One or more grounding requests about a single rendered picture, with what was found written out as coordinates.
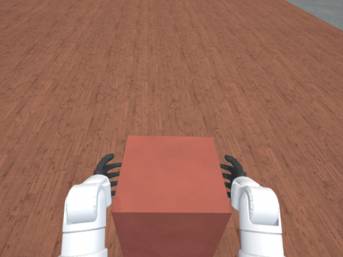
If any robot left forearm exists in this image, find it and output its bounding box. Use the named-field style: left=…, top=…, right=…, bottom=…
left=58, top=175, right=111, bottom=257

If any robot right forearm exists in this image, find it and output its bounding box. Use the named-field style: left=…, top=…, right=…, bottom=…
left=231, top=177, right=285, bottom=257

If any carton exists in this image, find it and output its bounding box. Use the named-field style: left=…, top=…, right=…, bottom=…
left=111, top=135, right=232, bottom=257

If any right robot hand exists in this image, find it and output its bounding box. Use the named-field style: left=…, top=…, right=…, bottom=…
left=220, top=155, right=246, bottom=198

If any left robot hand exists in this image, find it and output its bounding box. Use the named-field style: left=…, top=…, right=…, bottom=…
left=94, top=154, right=122, bottom=196

